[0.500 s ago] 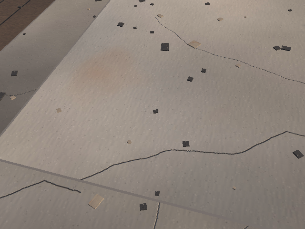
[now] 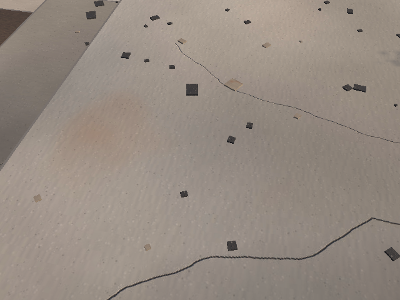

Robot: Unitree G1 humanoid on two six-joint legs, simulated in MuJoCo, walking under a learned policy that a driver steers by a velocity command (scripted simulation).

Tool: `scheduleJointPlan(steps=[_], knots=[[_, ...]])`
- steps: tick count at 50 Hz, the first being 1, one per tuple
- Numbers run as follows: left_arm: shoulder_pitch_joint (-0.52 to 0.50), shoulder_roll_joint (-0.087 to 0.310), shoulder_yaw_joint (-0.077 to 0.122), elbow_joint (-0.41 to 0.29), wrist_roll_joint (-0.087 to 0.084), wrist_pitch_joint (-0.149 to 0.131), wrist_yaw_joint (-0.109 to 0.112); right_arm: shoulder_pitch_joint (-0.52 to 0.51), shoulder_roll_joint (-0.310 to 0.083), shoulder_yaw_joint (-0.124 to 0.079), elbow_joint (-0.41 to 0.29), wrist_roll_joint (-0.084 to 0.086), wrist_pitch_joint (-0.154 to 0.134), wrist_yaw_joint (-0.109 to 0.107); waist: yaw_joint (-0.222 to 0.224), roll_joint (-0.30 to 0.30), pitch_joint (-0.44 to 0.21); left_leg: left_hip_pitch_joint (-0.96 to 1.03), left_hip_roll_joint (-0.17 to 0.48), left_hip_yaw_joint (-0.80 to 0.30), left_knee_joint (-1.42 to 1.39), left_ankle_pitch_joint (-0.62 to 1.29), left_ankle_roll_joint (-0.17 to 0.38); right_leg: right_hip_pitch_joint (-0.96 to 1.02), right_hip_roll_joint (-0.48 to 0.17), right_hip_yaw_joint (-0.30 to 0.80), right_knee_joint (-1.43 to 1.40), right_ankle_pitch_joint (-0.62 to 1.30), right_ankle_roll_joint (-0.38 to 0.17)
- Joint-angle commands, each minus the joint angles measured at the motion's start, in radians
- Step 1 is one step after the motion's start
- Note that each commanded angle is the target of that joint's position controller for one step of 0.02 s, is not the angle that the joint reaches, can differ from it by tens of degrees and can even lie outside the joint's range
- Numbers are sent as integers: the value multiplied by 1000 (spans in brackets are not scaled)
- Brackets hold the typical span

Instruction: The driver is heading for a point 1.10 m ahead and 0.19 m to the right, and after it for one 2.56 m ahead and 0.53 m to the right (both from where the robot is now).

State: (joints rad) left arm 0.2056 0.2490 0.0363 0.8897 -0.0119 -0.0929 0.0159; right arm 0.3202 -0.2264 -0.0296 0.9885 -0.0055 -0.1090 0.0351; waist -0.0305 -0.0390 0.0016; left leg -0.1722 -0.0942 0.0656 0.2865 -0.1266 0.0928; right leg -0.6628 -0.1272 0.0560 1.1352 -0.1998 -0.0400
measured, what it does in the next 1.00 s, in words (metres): walks ahead: right foot, then left foot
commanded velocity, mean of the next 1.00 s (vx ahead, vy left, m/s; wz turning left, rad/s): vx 0.50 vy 0.00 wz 0.00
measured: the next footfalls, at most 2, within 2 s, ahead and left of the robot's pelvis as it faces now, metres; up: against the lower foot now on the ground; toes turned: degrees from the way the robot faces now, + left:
right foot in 0.30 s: +0.33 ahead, -0.17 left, +0.00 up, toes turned -2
left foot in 0.86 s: +0.65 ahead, +0.07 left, +0.00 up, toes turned +3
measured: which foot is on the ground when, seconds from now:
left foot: down 0.00-0.32, up 0.34-0.84, down 0.86-1.00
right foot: up 0.00-0.28, down 0.30-0.86, up 0.88-1.00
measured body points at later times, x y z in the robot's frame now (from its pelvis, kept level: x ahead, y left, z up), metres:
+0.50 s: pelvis +0.28 -0.08 +0.00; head +0.29 -0.10 +0.45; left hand +0.33 +0.18 -0.12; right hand +0.37 -0.35 -0.14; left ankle +0.29 +0.08 -0.66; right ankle +0.29 -0.16 -0.74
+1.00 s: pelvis +0.55 -0.01 -0.01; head +0.58 +0.00 +0.44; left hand +0.59 +0.25 -0.15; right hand +0.66 -0.27 -0.13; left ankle +0.61 +0.07 -0.74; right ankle +0.47 -0.17 -0.65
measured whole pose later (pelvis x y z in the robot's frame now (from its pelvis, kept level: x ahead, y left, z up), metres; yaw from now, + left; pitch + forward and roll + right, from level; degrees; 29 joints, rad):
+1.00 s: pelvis +0.55 -0.01 -0.01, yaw +1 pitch +2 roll +0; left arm 0.29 0.26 0.05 0.96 -0.02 -0.10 0.00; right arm 0.19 -0.24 -0.05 0.91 0.00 -0.10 0.04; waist 0.00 -0.03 0.02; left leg -0.34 -0.04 0.06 0.45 -0.15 0.07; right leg -0.44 -0.06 0.03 1.19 -0.34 -0.05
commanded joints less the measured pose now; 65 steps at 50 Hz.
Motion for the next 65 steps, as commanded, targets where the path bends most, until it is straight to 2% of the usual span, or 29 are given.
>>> scheduleJointPlan(steps=[1, 5, 10, 12, 14, 15, 16, 17, 18, 20, 21, 23, 25, 31, 37, 40, 41, 42, 43, 44, 45, 46, 47, 48, 50, 53, 56, 60, 65], knots=[[33, 45, 13, -43, 12, 3, 7, -41, -132, -21, -55, 2, -18, -20, 47, 74, 55, -107, 279, -206, -203, 74, 171, -19, -42, 2, -144, 163, 27], [-130, 28, 6, -85, 3, -8, -6, 41, -160, -26, -38, 18, -5, -34, -13, 76, 54, -20, 264, -158, -185, 88, 126, 17, 5, -38, -433, 308, 35], [-251, 44, 3, -135, -10, -17, -37, 114, -170, -32, -4, 27, 17, -37, -48, 91, 82, 146, 329, -180, -112, 63, 112, 10, 33, -42, -581, 214, 14], [-225, 66, 10, -140, -10, -26, -47, 104, -182, -38, -3, 27, 28, -39, -20, 106, 66, 189, 352, -193, -55, 121, 96, 71, 51, -52, -622, 133, -14], [-29, 124, 43, -86, -8, -33, -44, 66, -174, -33, -13, 21, 39, -39, 87, 106, -45, 167, 292, -139, 174, 407, 58, 343, 110, -100, -664, 102, -58], [178, 201, 70, -37, 0, -34, -36, 56, -134, -15, -38, 6, 38, -39, 164, 41, -195, 9, 230, -80, 460, 341, 21, 646, -3, 25, -637, 125, -119], [297, 313, 97, -12, 14, -25, -35, 163, -12, 22, -54, 3, 14, -29, 139, -218, -333, -420, 53, -17, 860, -89, -59, 1042, -246, 470, -707, 20, -280], [309, 223, 74, -8, 11, -25, -39, 160, -66, 12, -35, 23, -14, -23, 150, -215, -391, -559, 50, -174, 1017, -419, -47, 1073, -286, 693, -833, -73, -309], [210, 163, 53, -26, 6, -27, -38, 61, -159, -12, -64, 49, -27, -20, 130, -144, -231, -639, 115, -180, 1064, -355, -24, 941, -251, 542, -840, -70, -248], [46, 95, 29, -60, 8, -23, -44, -37, -149, -19, -85, 33, -21, -31, 71, -17, -82, -570, 204, -137, 960, -187, -25, 659, -162, 295, -898, 78, -194], [18, 71, 22, -60, 14, -25, -48, -27, -134, -24, -84, 24, -6, -35, 37, -30, -52, -507, 232, -140, 900, -140, -29, 573, -122, 219, -934, 120, -174], [38, 72, 23, -36, 16, -29, -52, 9, -87, -21, -72, 20, 19, -38, 11, -40, -32, -448, 235, -122, 856, -97, -43, 499, -91, 145, -977, 203, -181], [77, 102, 31, -12, 18, -32, -45, -27, -87, -25, -90, 15, 28, -41, 7, -22, -7, -497, 239, -118, 791, -32, -57, 499, -88, 99, -997, 288, -191], [163, 125, 34, 28, 8, -17, -17, -255, -65, -22, -161, 13, 21, -31, 63, -21, 42, -532, 212, -88, 434, 225, -72, 551, -62, 13, -1027, 277, -158], [248, 138, 42, 83, -4, 4, -7, -409, -71, -16, -220, 26, 8, -2, 100, -21, 97, -557, 184, -79, 268, 178, -44, 720, -124, 16, -978, 259, -149], [221, 156, 51, 85, -6, 17, -1, -369, -100, -26, -222, 26, -2, 11, 57, -41, 61, -442, 150, -52, 229, 71, -8, 766, -142, 11, -889, 431, -125], [200, 164, 53, 80, -5, 22, -1, -296, -124, -39, -204, 25, -4, 9, 14, -55, 13, -320, 115, -21, 221, 52, 9, 758, -126, -5, -806, 598, -112], [183, 149, 47, 75, 0, 27, -1, -139, -164, -63, -153, 24, -3, 3, -61, -44, -76, -110, 82, 3, 210, 64, 35, 710, -74, -43, -628, 706, -88], [183, 120, 32, 53, 13, 27, -2, 52, -234, -87, -109, 14, -2, -6, -125, 35, -218, 209, 221, -155, 239, 87, 94, 507, -16, -84, -336, 513, -54], [310, -14, -7, 50, 13, 5, -16, 151, -314, -105, -83, 5, 5, -7, -73, 293, -361, 581, 465, -635, 145, -99, 259, 84, 174, -85, 59, -86, 19], [277, 49, 6, 65, -5, -23, -21, 140, -229, -78, -87, 11, 5, -5, -93, 258, -386, 584, 480, -798, 30, -167, 247, -33, 169, 75, 195, -363, 0], [177, 125, 27, 30, -32, -38, -24, 50, -185, -64, -100, 17, 2, -7, -75, 210, -232, 451, 449, -647, 15, -152, 192, -109, 110, 65, 228, -301, -18], [112, 131, 29, 12, -32, -41, -17, -47, -156, -54, -123, 16, 2, -7, -41, 126, -141, 286, 415, -511, -9, -62, 162, -82, 51, 31, 183, -198, -22], [78, 123, 35, 7, -16, -35, -9, -105, -124, -45, -130, 8, 0, -2, -11, 80, -77, 145, 375, -418, -43, 15, 145, -36, 17, 16, 122, -132, -19], [123, 80, 39, 15, -7, -5, -3, -127, -90, -35, -118, -4, -5, 4, 43, 123, -52, 12, 321, -314, -104, 61, 131, 76, -21, 20, 45, -68, -17], [94, 61, 41, 2, -1, 17, 2, -78, -131, -45, -88, -1, -11, -9, 53, 107, -7, -31, 311, -240, -156, 135, 151, 39, -32, 3, -49, 6, 7], [-22, 62, 45, -36, 8, 16, 1, -24, -147, -47, -67, 3, -2, -28, 26, 88, 20, 20, 309, -205, -172, 173, 141, -55, -34, 0, -213, 151, 30], [-153, 39, 35, -71, 2, 7, -13, 32, -156, -46, -46, 12, 6, -39, -14, 96, 47, 56, 281, -142, -180, 153, 108, -27, 2, -35, -438, 303, 31], [-264, 38, 22, -115, -13, 5, -44, 90, -166, -54, -4, 12, 19, -44, -51, 94, 85, 219, 342, -85, -145, 162, 94, -63, 27, -51, -550, 265, 0]])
